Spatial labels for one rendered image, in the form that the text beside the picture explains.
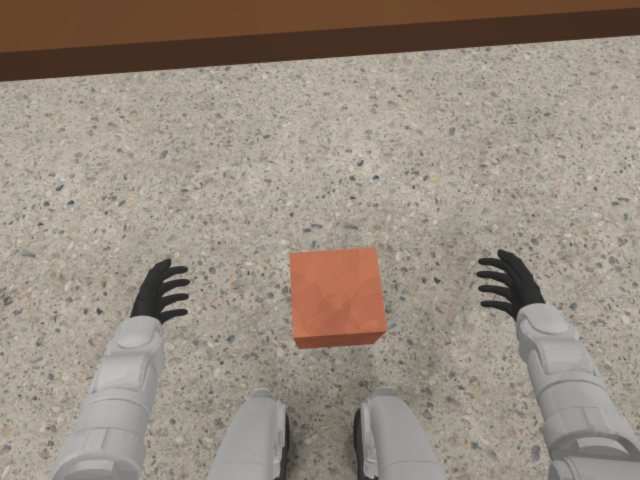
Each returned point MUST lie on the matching carton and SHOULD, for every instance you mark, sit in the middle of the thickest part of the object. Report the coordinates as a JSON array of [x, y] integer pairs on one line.
[[336, 298]]

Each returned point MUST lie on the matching robot left hand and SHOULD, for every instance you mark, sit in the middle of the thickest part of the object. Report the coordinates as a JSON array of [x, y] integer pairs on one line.
[[149, 301]]

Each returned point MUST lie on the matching robot left forearm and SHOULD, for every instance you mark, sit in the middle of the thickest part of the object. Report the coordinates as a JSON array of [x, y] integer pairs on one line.
[[108, 440]]

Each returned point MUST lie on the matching robot right hand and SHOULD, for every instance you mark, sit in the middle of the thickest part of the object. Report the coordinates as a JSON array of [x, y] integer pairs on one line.
[[523, 290]]

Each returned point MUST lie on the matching robot right foot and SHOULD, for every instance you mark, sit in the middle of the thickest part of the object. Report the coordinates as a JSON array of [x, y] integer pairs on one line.
[[358, 445]]

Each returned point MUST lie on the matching right robot shin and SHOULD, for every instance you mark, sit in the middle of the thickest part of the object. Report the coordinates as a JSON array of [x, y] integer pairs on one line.
[[370, 458]]

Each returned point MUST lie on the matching robot right forearm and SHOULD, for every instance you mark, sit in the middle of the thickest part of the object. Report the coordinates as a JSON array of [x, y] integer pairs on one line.
[[580, 417]]

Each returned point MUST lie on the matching right robot upper arm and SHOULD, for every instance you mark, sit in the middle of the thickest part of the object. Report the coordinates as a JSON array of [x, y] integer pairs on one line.
[[580, 468]]

